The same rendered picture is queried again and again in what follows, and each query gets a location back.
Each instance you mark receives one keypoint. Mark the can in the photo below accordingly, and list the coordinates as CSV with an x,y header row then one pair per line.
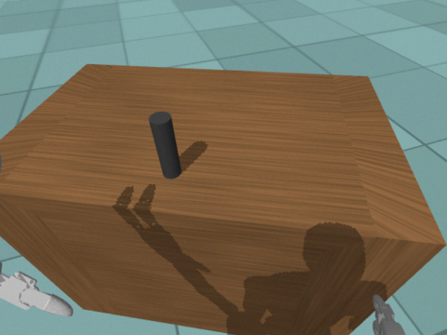
x,y
164,138

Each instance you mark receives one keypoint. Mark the right robot hand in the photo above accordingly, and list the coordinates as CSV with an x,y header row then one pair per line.
x,y
385,319

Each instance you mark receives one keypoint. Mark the left robot hand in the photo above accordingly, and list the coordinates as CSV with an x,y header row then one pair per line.
x,y
21,291

